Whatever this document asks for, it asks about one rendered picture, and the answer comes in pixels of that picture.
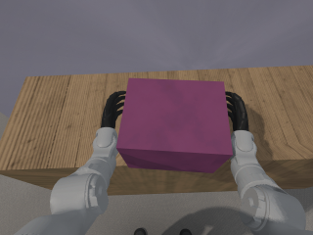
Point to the left robot forearm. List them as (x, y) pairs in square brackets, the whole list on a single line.
[(103, 159)]

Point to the robot left upper arm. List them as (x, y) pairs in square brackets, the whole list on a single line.
[(76, 202)]

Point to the pedestal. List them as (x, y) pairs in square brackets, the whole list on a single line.
[(50, 132)]

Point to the left robot hand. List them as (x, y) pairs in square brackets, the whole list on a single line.
[(110, 112)]

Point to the right robot forearm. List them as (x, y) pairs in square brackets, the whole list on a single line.
[(245, 167)]

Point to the right robot hand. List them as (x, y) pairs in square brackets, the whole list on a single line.
[(238, 115)]

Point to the carton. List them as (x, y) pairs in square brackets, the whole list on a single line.
[(175, 124)]

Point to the robot right upper arm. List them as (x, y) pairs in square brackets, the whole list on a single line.
[(269, 212)]

